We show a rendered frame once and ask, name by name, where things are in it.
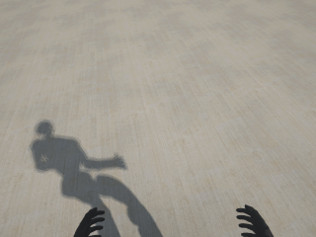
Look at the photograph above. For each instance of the left robot hand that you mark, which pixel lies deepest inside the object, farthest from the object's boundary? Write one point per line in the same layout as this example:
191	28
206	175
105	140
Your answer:
84	229

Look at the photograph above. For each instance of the right robot hand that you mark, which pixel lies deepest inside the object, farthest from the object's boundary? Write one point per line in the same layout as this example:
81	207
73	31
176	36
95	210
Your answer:
260	228

